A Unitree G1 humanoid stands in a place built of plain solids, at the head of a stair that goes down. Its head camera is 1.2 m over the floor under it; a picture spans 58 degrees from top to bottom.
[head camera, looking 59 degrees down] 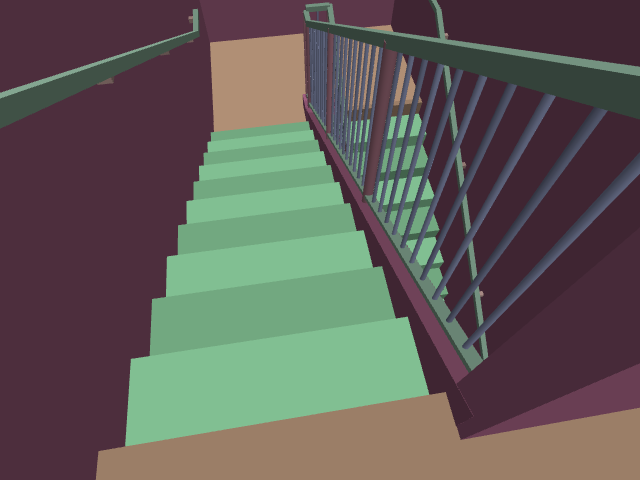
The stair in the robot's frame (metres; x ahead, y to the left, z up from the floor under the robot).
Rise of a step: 0.17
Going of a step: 0.28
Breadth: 0.90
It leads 9 degrees to the left of straight ahead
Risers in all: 11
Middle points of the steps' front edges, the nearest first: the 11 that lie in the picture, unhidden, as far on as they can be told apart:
0.18 0.11 0.00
0.45 0.15 -0.17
0.73 0.20 -0.33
1.01 0.24 -0.50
1.28 0.29 -0.67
1.56 0.33 -0.84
1.83 0.37 -1.00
2.11 0.42 -1.17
2.39 0.46 -1.34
2.66 0.51 -1.51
2.94 0.55 -1.68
